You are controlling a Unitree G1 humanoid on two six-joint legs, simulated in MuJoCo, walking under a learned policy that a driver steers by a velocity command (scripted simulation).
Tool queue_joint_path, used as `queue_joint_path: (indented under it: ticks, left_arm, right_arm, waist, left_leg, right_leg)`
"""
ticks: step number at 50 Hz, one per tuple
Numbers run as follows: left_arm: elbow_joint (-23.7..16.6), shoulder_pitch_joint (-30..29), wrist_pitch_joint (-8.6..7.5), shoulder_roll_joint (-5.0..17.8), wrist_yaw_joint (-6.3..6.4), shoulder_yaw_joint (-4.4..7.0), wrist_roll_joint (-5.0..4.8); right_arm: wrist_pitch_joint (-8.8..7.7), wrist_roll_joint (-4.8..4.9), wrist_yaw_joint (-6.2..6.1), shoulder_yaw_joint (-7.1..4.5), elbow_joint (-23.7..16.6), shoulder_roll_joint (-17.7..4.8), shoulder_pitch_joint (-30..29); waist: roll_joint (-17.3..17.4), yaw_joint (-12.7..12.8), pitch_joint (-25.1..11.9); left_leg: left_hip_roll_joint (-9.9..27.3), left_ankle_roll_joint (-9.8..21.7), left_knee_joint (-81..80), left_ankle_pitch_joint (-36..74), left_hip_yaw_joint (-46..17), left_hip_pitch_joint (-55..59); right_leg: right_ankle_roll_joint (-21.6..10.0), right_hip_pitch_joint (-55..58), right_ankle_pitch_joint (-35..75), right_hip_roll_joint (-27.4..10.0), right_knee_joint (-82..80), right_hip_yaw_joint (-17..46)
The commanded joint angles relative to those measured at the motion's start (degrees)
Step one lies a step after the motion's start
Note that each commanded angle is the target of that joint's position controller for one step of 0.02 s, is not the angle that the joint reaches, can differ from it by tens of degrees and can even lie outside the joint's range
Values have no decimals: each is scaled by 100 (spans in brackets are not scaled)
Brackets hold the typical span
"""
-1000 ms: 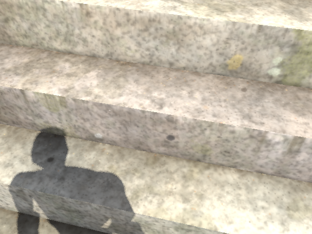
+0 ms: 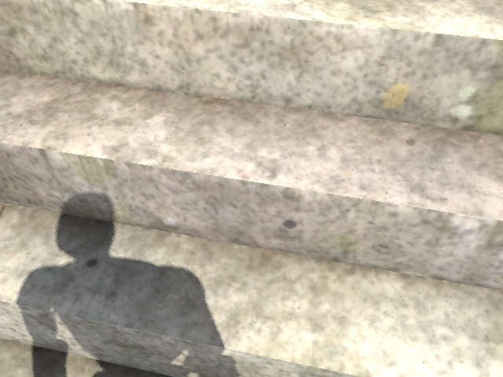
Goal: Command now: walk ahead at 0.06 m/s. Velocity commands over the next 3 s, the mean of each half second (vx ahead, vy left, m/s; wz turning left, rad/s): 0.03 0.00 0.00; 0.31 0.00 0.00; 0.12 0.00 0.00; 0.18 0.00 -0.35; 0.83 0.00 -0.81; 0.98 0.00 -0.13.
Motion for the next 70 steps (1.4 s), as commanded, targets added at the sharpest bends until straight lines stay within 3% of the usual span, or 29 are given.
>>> queue_joint_path:
  ticks: [1,30,31,33,35,37,38,40,41,42,44,45,46,47,48,49,50,51,52,54,56,59,61,64,65,67,68,69,70]
  left_arm:
    - [-49,502,-31,379,12,35,-37]
    - [-8,531,61,385,15,59,8]
    - [3,556,68,396,9,68,1]
    - [-180,416,74,749,-41,220,12]
    - [-546,-168,29,515,-146,187,64]
    - [-721,-301,-63,368,-219,192,93]
    - [-777,-292,-102,441,-242,251,143]
    - [-1050,-137,-214,345,-323,284,189]
    - [-1128,-97,-261,516,-347,275,79]
    - [-1168,-253,-294,446,-323,228,49]
    - [-928,236,-230,471,-248,235,-123]
    - [-736,693,-215,361,-188,212,-64]
    - [-385,1281,-199,303,-66,181,109]
    - [-107,2017,-220,300,-9,172,167]
    - [-117,2019,-194,744,22,233,191]
    - [-402,1315,-181,922,26,253,312]
    - [-463,761,-188,989,-30,325,273]
    - [-517,273,-218,1123,-83,361,193]
    - [-557,-150,-271,936,-143,306,203]
    - [-469,-150,-428,625,-149,210,223]
    - [-261,162,-515,678,-109,230,219]
    - [-38,728,-544,833,7,310,213]
    - [83,1139,-534,977,16,433,261]
    - [162,1248,-489,1026,-47,526,223]
    - [158,1155,-474,922,-52,498,187]
    - [227,826,-319,822,-53,481,29]
    - [-97,128,-220,1052,-135,516,-39]
    - [-195,544,-258,1402,-224,607,-41]
    - [-234,558,-327,1712,-354,659,-156]
  right_arm:
    - [-49,11,10,-32,-101,-346,455]
    - [38,-27,8,-29,-122,-386,454]
    - [44,-30,11,-37,-111,-399,501]
    - [126,14,7,-272,-90,-973,715]
    - [174,13,17,-362,-163,-1043,562]
    - [108,18,27,-442,-175,-1049,394]
    - [30,-21,34,-498,-165,-1130,234]
    - [-121,10,45,-504,-235,-1155,-611]
    - [-208,7,40,-486,-183,-1194,-641]
    - [-231,-39,-19,-500,-99,-1148,-396]
    - [-124,-23,-120,-457,61,-1064,-4]
    - [-16,-7,-128,-462,106,-1012,-37]
    - [-78,-30,-3,-466,11,-861,-168]
    - [-182,21,202,-415,-209,-659,-521]
    - [-277,17,387,-272,-377,-71,-529]
    - [-247,31,469,-291,-226,-203,-43]
    - [-190,-144,464,-356,-278,-501,-297]
    - [-145,-226,437,-395,-434,-502,-561]
    - [-108,-187,402,-380,-484,-460,-566]
    - [-23,-134,314,-394,-600,-410,-634]
    - [49,-137,238,-363,-883,-380,-934]
    - [122,-141,184,-355,-1336,-330,-1443]
    - [115,-109,103,-340,-1758,-209,-2048]
    - [80,-133,135,-294,-2586,-280,-3155]
    - [84,-132,151,-248,-2829,-254,-3391]
    - [166,-180,223,2,-3292,201,-3514]
    - [249,15,287,69,-3118,268,-2858]
    - [366,223,183,9,-2898,294,-2475]
    - [393,237,131,-187,-2210,4,-683]
  waist:
    - [-104,-4,277]
    - [-14,-1,611]
    - [22,-15,505]
    - [364,-97,631]
    - [747,-165,1020]
    - [754,-146,621]
    - [556,-72,353]
    - [122,504,-120]
    - [46,580,-94]
    - [-80,495,116]
    - [-9,442,230]
    - [11,643,398]
    - [-199,659,311]
    - [-739,900,-211]
    - [-1653,612,-372]
    - [-1588,308,-206]
    - [-561,188,321]
    - [-171,10,610]
    - [76,-252,816]
    - [272,-279,746]
    - [-66,-75,521]
    - [-665,234,371]
    - [-910,493,396]
    - [-665,598,620]
    - [-598,551,717]
    - [-728,346,569]
    - [-396,-25,102]
    - [-862,24,-545]
    - [-810,-694,-1564]
  left_leg:
    - [1088,95,-336,1402,-904,185]
    - [1142,49,-519,98,-971,-298]
    - [1100,95,-638,-664,-1030,-311]
    - [1163,493,-676,-2787,-1484,-463]
    - [1818,976,-923,-3792,-2429,-716]
    - [2411,1493,-1563,-3594,-3107,-1118]
    - [2425,1630,-1572,-2927,-3047,-1026]
    - [1917,1240,-1234,-1677,-1955,-1151]
    - [1690,1050,-1250,-1560,-1474,-1077]
    - [1637,1003,-1206,-1124,-1367,-837]
    - [1229,1208,-827,-902,-968,-830]
    - [1124,1257,-89,-317,-825,-899]
    - [1112,1180,1125,1219,-630,-1317]
    - [921,890,2429,1131,-459,-2200]
    - [462,293,3730,-803,-197,-3256]
    - [472,59,4703,-1372,-418,-3098]
    - [561,-143,6080,-1445,-537,-3373]
    - [491,-235,7064,-1411,-629,-3565]
    - [593,-285,7293,-1170,-680,-3566]
    - [531,-223,7682,-846,-557,-3609]
    - [498,-148,7895,-1141,-422,-4004]
    - [625,-110,8409,-1787,-450,-5138]
    - [684,21,9968,-2427,-789,-6599]
    - [872,143,9678,-3289,-548,-7646]
    - [1000,113,9168,-3316,-337,-7500]
    - [1288,144,7252,-2693,-112,-5909]
    - [986,159,5297,-1964,590,-3527]
    - [511,243,5023,-2304,423,-2027]
    - [-56,279,5074,-1031,877,-441]
  right_leg:
    - [-470,-135,993,-656,-355,557]
    - [-429,-277,149,-689,-439,531]
    - [-461,-279,-334,-603,-421,514]
    - [-647,-987,-1825,-241,459,261]
    - [-732,-2091,-1442,-87,1554,-64]
    - [-675,-2186,-816,-103,3506,-224]
    - [-569,-2467,-979,-93,4893,-163]
    - [-536,-2458,-623,-244,5855,122]
    - [-577,-2219,-731,-377,4486,-23]
    - [-665,-2034,-947,-524,3351,237]
    - [-627,-867,-1926,132,1235,-650]
    - [-665,-328,-978,259,93,-918]
    - [-731,365,124,270,-54,-826]
    - [-841,1520,720,-401,-614,222]
    - [-865,2129,2324,-1641,-1034,1852]
    - [-1857,1114,1750,-2350,-994,2938]
    - [-2154,407,1001,-2363,-1204,2828]
    - [-2078,35,830,-2124,-1292,2328]
    - [-1757,-362,1085,-1851,-1248,1626]
    - [-1443,-251,3202,-1606,-839,815]
    - [-1435,449,4640,-1498,-668,518]
    - [-1459,1721,5303,-1679,-590,528]
    - [-1593,2505,4921,-2159,-725,866]
    - [-1352,2811,3645,-2086,-1223,554]
    - [-1213,2529,3298,-1973,-1493,341]
    - [-960,1380,3371,-1443,-2042,-60]
    - [-1134,72,3576,-1064,-2467,-477]
    - [-1156,-25,5463,-1366,-2027,-152]
    - [-1084,103,7885,-1263,-1002,-550]
Next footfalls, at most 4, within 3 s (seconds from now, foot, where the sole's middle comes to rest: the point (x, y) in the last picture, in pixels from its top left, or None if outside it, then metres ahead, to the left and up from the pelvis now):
0.94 right None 0.02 -0.14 -0.78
1.38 left None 0.26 0.14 -0.58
2.00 right None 0.26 0.00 -0.58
2.40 left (188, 276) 0.59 0.16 -0.37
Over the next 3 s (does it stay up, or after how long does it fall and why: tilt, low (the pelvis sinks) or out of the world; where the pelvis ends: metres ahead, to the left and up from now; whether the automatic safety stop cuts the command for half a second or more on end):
stays up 0.56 -0.24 0.37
